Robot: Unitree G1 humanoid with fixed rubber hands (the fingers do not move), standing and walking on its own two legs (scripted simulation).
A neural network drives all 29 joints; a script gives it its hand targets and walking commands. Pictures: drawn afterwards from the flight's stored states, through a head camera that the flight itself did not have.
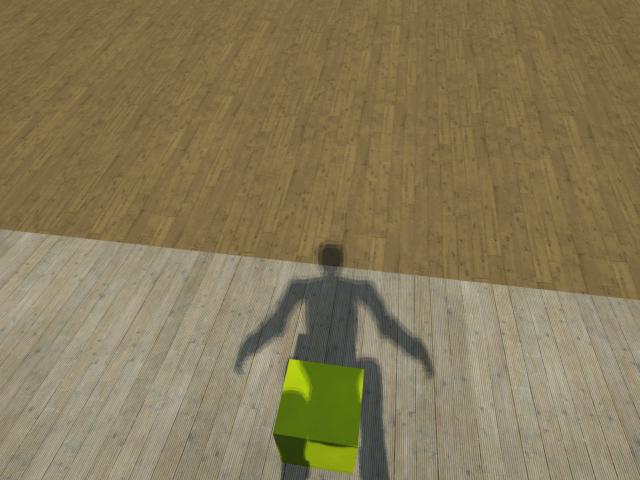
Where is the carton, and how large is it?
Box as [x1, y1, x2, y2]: [273, 359, 363, 473]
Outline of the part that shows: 290,359 273,430 273,435 281,461 352,473 357,448 363,369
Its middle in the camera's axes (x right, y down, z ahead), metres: +0.00 +0.50 +1.10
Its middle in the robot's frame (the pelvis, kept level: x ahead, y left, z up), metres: +0.46 +0.05 -0.66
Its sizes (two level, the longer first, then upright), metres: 0.210 0.200 0.250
